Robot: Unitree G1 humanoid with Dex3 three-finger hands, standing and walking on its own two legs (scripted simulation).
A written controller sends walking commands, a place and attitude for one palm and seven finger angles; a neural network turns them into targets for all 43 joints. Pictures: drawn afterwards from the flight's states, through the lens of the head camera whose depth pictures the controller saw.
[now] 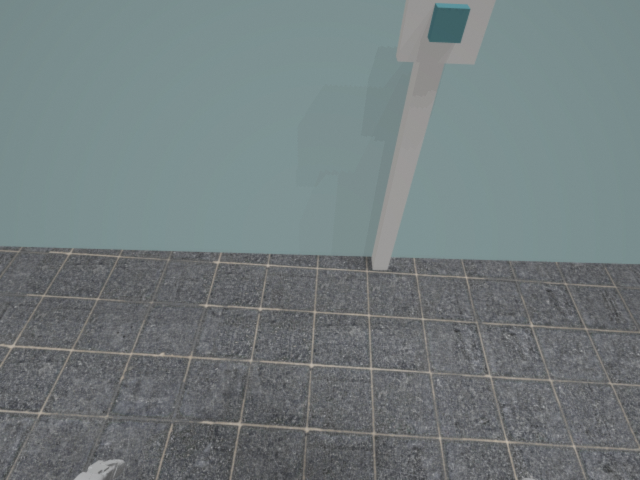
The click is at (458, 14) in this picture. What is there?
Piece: button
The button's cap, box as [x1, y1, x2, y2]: [428, 3, 469, 42]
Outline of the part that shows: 435,3 428,33 429,41 460,42 468,15 469,7 466,4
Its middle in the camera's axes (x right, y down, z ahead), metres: +0.27 -0.46 +0.82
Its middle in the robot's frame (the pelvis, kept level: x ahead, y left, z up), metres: +0.96 -0.21 +0.17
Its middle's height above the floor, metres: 0.94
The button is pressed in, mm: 0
